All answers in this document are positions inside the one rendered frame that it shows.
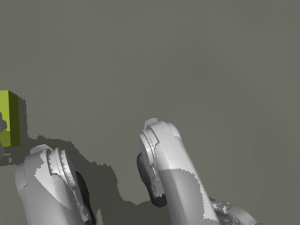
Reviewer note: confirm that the left robot foot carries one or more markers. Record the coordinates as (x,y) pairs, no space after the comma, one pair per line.
(85,198)

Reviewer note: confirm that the carton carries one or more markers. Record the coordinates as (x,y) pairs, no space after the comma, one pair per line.
(9,109)

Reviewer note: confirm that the right robot foot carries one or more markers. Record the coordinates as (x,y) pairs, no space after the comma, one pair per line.
(157,201)

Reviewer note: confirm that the right robot hand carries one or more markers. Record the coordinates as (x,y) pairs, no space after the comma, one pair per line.
(238,216)

